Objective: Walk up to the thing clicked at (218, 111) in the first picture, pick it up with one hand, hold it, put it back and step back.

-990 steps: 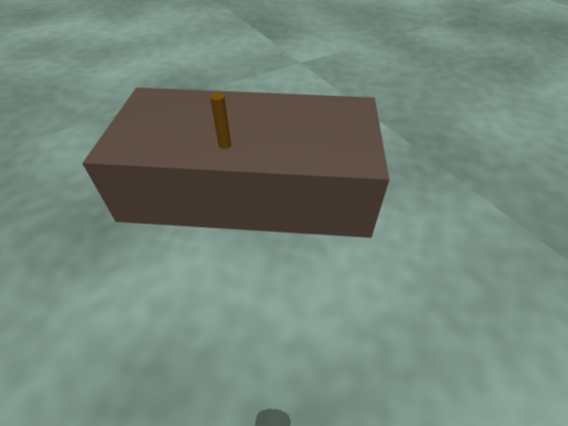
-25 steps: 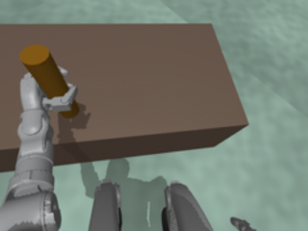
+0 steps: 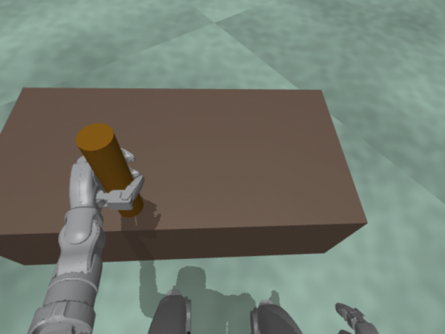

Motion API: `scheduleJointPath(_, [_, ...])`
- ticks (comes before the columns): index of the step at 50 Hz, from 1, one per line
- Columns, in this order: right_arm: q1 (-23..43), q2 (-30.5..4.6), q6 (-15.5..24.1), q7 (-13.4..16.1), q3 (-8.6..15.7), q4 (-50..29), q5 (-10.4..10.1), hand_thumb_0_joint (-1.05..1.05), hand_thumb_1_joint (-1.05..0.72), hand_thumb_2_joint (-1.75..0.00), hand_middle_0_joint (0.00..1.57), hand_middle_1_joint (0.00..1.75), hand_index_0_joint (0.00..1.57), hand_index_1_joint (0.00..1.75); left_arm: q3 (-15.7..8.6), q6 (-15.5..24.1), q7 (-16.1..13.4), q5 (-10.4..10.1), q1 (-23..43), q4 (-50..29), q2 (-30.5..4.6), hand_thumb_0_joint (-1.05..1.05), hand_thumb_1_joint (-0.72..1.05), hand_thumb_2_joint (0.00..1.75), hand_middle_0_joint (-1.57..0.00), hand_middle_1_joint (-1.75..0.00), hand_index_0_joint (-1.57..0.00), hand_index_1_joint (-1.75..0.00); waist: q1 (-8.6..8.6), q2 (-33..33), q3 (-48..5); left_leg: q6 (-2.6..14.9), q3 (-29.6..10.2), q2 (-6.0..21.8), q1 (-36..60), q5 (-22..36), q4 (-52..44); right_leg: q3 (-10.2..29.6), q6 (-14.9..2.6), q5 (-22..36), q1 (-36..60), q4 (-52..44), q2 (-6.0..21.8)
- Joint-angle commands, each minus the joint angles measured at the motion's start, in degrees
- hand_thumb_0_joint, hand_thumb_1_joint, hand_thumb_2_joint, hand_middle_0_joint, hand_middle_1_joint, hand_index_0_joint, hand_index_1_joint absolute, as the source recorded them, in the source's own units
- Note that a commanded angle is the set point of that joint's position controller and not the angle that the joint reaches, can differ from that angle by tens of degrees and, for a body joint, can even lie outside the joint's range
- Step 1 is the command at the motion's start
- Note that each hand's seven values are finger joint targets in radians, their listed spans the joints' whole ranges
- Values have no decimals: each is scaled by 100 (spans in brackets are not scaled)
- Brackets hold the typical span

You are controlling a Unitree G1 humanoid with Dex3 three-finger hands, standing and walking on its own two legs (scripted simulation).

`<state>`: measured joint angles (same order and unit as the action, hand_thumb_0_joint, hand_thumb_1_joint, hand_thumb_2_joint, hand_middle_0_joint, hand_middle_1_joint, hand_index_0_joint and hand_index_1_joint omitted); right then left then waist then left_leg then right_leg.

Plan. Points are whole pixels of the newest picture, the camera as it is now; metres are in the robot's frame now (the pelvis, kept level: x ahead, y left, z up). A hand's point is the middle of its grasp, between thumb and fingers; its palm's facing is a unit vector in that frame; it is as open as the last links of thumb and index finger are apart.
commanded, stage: lift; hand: left
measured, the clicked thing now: (116, 178) +0.38 +0.20 +0.03
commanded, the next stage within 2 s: hold in 0.70 s
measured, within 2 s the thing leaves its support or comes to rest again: neither
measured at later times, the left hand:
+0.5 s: hand (127, 174) +0.37 +0.17 +0.06, palm faces +0.12 -0.99 -0.03, open 7.2 cm
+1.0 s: hand (122, 176) +0.36 +0.17 +0.08, palm faces +0.13 -0.99 -0.04, open 7.2 cm
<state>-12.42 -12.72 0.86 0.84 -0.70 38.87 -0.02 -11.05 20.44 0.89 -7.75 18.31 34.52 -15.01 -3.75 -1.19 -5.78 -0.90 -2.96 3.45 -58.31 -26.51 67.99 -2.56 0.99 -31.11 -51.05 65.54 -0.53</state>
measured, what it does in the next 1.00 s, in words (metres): stands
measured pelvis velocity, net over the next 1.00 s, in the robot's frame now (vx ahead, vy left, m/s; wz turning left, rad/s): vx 0.02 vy -0.01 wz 0.01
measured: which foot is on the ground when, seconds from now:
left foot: down 0.00-1.00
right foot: down 0.00-1.00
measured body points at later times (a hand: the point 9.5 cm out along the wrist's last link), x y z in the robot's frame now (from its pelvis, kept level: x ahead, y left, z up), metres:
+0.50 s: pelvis +0.02 -0.01 +0.03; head +0.09 +0.01 +0.48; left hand +0.36 +0.22 +0.06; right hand +0.14 -0.25 -0.08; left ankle +0.06 +0.12 -0.64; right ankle +0.01 -0.14 -0.64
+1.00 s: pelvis +0.02 -0.01 +0.05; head +0.08 +0.00 +0.49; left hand +0.35 +0.22 +0.08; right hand +0.15 -0.25 -0.06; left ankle +0.06 +0.12 -0.64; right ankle +0.01 -0.14 -0.64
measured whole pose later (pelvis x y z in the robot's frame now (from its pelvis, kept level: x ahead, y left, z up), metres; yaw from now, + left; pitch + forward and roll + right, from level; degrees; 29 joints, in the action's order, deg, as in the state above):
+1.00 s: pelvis +0.02 -0.01 +0.05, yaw +1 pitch +9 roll -2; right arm -13.2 -12.4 0.6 1.2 -0.5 38.3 0.1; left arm -7.8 19.5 0.4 -8.8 7.6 26.1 -12.0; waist -2.6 -0.6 -2.4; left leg -1.2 -1.2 3.1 -38.7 -23.1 53.0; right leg -1.5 0.8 -27.4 -32.4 51.1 -0.1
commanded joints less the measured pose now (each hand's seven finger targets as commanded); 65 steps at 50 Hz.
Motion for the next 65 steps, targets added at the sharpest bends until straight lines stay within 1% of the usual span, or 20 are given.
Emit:
scheduleJointPath(1, [-241,-858,143,67,315,-585,-1,0,-91,-90,20,30,20,30,-315,775,23,-220,2125,-1979,-928,0,37,135,-138,-149,-141,-148,4,-590,-2472,85,-20,-112,2581,1060,-1155,-73,-222,1543,627,-1080,-144])
scheduleJointPath(3, [-237,-844,148,78,297,-625,-19,0,-91,-90,20,30,20,30,-287,831,33,-268,2315,-2496,-1001,0,35,134,-138,-148,-140,-147,20,-623,-2489,97,45,-139,2642,1165,-1188,-19,-203,1685,829,-1174,-127])
scheduleJointPath(7, [-208,-819,159,97,290,-613,-5,0,-91,-90,20,30,20,30,-167,755,42,-293,1733,-2062,-689,0,34,132,-135,-146,-137,-145,-12,-386,-2223,133,75,-148,2652,1244,-1290,15,-178,1799,976,-1330,-133])
scheduleJointPath(10, [-196,-803,132,125,280,-658,-3,0,-91,-90,20,30,20,30,-316,805,-18,-262,1889,-2536,-952,0,35,130,-132,-143,-134,-142,61,-490,-2373,128,113,-166,2823,1299,-1371,49,-154,1869,1203,-1443,-104])
scheduleJointPath(17, [-223,-757,123,133,260,-647,-5,0,-91,-90,20,30,20,30,-144,747,-33,-351,1434,-2603,-635,0,34,133,-133,-145,-135,-145,73,-414,-2221,152,148,-174,3040,1729,-1490,72,-136,2252,1537,-1604,-109])
scheduleJointPath(21, [-229,-751,114,142,295,-630,-4,0,-91,-90,20,30,20,30,-197,728,-72,-266,1312,-2577,-728,0,35,133,-133,-144,-135,-144,60,-283,-2082,184,209,-182,3082,1863,-1530,134,-94,2478,1706,-1732,-93])
scheduleJointPath(22, [-244,-752,111,134,292,-607,6,0,-91,-90,20,30,20,30,-49,713,-48,-268,1271,-2583,-589,0,36,134,-132,-144,-134,-144,26,-329,-2120,183,203,-176,3162,1968,-1533,123,-99,2535,1686,-1745,-94])
scheduleJointPath(28, [-211,-794,109,75,333,-688,1,0,-91,-90,20,30,20,30,-190,716,-34,-329,1435,-2862,-691,0,40,136,-136,-147,-138,-147,113,-460,-2135,145,161,-156,3379,2163,-1705,77,-132,2582,1852,-1804,-110])
scheduleJointPath(32, [-142,-750,113,66,318,-751,8,0,-91,-90,20,30,20,30,-130,692,-45,-297,1052,-2637,-530,0,43,138,-138,-149,-139,-149,133,-368,-1899,147,202,-186,3323,2018,-1824,107,-121,2490,1999,-1924,-102])
scheduleJointPath(36, [-158,-776,125,69,332,-756,9,0,-91,-90,20,30,20,30,-191,734,-56,-309,1300,-3007,-662,0,43,139,-138,-149,-139,-150,130,-425,-2018,132,175,-173,3547,2109,-1904,103,-129,2498,2013,-1950,-112])
scheduleJointPath(41, [-110,-756,161,73,327,-744,21,0,-92,-90,20,30,20,30,41,715,-38,-284,1104,-2768,-406,0,40,132,-138,-149,-140,-148,65,-413,-1732,119,174,-181,3539,1892,-2040,102,-134,2325,1998,-2049,-107])
scheduleJointPath(42, [-118,-769,164,80,338,-736,14,0,-92,-90,20,30,20,30,-127,732,-58,-300,1300,-2957,-564,0,40,130,-137,-147,-139,-147,97,-424,-1830,121,179,-183,3544,1860,-2052,108,-133,2313,2045,-2063,-100])
scheduleJointPath(45, [-117,-768,159,87,320,-741,24,0,-92,-90,20,30,20,30,36,697,-33,-281,1169,-2916,-474,0,40,127,-134,-144,-136,-144,52,-351,-1788,116,179,-180,3636,1855,-2116,102,-126,2322,2122,-2138,-101])
scheduleJointPath(51, [-44,-765,183,97,326,-726,1,0,-92,-90,20,30,20,30,27,630,-30,-298,965,-2623,-374,0,41,129,-135,-146,-137,-145,82,-300,-1504,106,197,-200,3580,1752,-2218,92,-120,2245,2149,-2229,-97])
scheduleJointPath(56, [-28,-752,201,102,325,-722,-3,0,-92,-90,20,30,20,30,-170,681,-75,-305,1163,-3036,-607,0,44,131,-136,-147,-138,-147,189,-410,-1628,85,208,-197,3717,1796,-2296,86,-128,2245,2252,-2275,-87])
scheduleJointPath(57, [-53,-761,201,99,324,-733,-5,0,-92,-90,20,30,20,30,-25,628,-60,-280,900,-2697,-437,0,44,131,-136,-147,-138,-146,123,-254,-1538,93,216,-189,3722,1821,-2305,91,-120,2271,2260,-2294,-99])
scheduleJointPath(62, [-30,-765,241,120,332,-718,-14,0,-92,-90,20,30,20,30,-101,643,-78,-303,1076,-3034,-533,0,41,131,-136,-147,-138,-147,173,-354,-1588,95,247,-208,3802,1793,-2350,120,-116,2278,2347,-2357,-76])
scheduleJointPath(63, [-33,-734,230,129,319,-748,-13,0,-92,-90,20,30,20,30,50,598,-56,-284,900,-2912,-383,0,41,131,-136,-147,-137,-147,142,-211,-1614,115,254,-207,3782,1849,-2330,124,-94,2351,2409,-2397,-75])
scheduleJointPath(64, [-59,-760,240,134,343,-715,-12,0,-92,-90,20,30,20,30,-99,613,-79,-291,1104,-3180,-572,0,44,132,-136,-147,-137,-147,175,-306,-1733,112,259,-202,3847,1923,-2341,123,-105,2413,2457,-2388,-73])
scheduleJointPath(65, [-59,-740,242,133,317,-706,-3,0,-92,-90,20,30,20,30,73,567,-65,-280,863,-2937,-374,0,44,132,-135,-147,-137,-146,136,-216,-1654,117,252,-200,3860,1965,-2341,115,-94,2448,2472,-2393,-76])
